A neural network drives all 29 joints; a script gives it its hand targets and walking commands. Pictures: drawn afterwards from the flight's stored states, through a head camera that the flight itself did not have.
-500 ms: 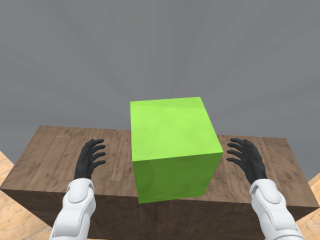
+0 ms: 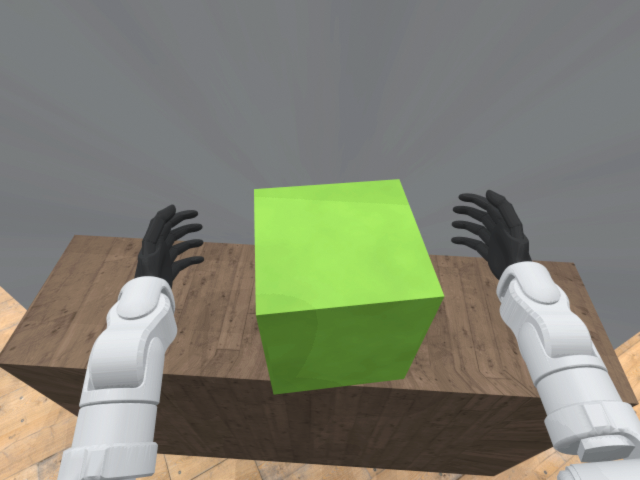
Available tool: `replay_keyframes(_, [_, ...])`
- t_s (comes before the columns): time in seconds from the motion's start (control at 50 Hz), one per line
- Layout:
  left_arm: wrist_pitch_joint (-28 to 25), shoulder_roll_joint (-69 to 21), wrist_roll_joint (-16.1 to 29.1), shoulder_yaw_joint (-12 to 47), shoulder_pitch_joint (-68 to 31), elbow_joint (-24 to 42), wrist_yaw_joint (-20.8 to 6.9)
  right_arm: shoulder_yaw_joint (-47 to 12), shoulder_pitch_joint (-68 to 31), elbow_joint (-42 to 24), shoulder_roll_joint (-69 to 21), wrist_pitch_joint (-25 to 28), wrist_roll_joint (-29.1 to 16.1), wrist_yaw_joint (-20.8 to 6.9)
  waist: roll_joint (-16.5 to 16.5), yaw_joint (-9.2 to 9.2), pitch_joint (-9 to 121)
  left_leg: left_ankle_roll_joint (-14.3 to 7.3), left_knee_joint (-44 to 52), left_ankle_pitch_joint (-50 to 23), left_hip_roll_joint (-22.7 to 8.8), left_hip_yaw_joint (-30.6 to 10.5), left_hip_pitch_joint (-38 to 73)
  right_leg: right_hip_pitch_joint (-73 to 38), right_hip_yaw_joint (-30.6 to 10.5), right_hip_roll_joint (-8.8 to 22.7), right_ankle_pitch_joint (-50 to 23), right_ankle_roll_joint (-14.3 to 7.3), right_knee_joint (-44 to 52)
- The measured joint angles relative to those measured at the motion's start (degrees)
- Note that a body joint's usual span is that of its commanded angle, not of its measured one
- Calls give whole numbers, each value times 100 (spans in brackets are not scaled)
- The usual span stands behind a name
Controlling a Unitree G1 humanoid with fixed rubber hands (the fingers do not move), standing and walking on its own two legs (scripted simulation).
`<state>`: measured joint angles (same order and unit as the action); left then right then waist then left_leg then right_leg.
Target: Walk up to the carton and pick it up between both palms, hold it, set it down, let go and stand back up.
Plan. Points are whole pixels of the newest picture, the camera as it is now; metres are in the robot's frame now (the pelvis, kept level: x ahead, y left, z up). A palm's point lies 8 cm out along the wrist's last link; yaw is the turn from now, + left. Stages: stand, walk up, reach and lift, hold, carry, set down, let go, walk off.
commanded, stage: reach and lift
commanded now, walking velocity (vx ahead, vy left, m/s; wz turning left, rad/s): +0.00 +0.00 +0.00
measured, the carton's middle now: (334, 290) +0.39 +0.01 -0.02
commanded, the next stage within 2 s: none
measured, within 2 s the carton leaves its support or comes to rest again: neither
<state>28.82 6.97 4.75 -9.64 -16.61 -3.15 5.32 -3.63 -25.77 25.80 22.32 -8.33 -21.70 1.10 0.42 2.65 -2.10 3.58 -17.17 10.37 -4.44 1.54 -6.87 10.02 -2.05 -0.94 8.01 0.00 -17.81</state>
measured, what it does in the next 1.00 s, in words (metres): stands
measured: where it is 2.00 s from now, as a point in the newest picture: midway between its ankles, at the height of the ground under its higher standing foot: outside the picture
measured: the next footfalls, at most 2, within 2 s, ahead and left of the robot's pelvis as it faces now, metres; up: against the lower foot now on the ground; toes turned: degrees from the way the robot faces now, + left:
none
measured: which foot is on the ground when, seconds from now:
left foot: down 0.00-1.00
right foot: down 0.00-1.00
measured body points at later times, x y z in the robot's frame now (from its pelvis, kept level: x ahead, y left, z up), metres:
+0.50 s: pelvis +0.00 +0.00 +0.00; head +0.02 +0.00 +0.45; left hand +0.38 +0.23 +0.13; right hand +0.45 -0.17 +0.13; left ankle -0.02 +0.16 -0.75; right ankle +0.02 -0.12 -0.75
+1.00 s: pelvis -0.01 +0.00 -0.01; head +0.04 +0.00 +0.43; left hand +0.37 +0.22 +0.02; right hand +0.43 -0.14 +0.02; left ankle -0.02 +0.16 -0.75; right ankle +0.02 -0.12 -0.75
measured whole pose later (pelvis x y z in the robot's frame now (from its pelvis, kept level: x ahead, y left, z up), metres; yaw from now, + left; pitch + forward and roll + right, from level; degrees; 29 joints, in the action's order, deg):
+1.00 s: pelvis -0.01 +0.00 -0.01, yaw +1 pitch +14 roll -1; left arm -13.4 5.7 5.1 -5.5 -36.0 -60.4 7.2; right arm -4.5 -44.2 72.3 13.9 16.7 -15.5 0.0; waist 1.1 6.0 8.8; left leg 3.6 -29.0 13.6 -4.6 -0.9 -28.9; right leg 29.9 -0.5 -1.3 10.1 0.0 -26.4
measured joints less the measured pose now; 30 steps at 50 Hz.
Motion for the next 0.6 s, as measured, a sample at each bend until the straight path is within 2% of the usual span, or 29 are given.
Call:
replay_keyframes(0.22, [313, 206, 104, -44, -1058, -649, 73, -36, -1064, 731, 143, -337, -115, -80, 32, 46, 242, 9, -157, -4, -17, -79, -444, 362, 54, -20, -56, -13, -30])
replay_keyframes(0.44, [254, 295, 128, 40, -1827, -1547, 101, -74, -1895, 1793, 104, -396, -121, -147, 47, 124, 399, -11, -246, 10, 14, -156, -648, 493, 111, 6, -65, 7, -24])
replay_keyframes(0.52, [16, 256, 93, 66, -1899, -1905, 90, -102, -1991, 2122, 45, -229, -75, -140, 47, 134, 413, -14, -317, 55, 13, -185, -689, 502, 135, 5, -35, 9, -52])
replay_keyframes(0.6, [-498, 176, -41, 88, -1800, -2330, 36, -88, -1992, 2505, -114, 157, 67, -140, 54, 112, 401, -12, -395, 97, 9, -225, -736, 508, 169, 0, -11, 9, -73])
